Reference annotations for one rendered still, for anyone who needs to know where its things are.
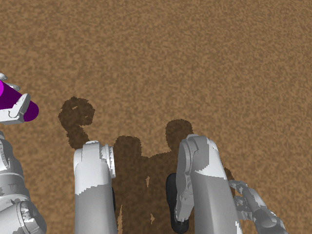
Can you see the can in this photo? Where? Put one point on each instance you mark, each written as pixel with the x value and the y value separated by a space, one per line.
pixel 9 97

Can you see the right robot foot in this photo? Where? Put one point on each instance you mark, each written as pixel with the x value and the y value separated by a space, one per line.
pixel 171 195

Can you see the right robot hand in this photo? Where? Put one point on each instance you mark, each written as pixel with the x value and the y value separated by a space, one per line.
pixel 249 203

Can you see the right robot arm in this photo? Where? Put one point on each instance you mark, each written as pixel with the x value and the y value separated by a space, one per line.
pixel 266 222

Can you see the left robot hand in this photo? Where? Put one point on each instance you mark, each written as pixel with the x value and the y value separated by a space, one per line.
pixel 14 115

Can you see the left robot arm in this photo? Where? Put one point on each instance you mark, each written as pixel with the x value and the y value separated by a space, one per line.
pixel 18 215

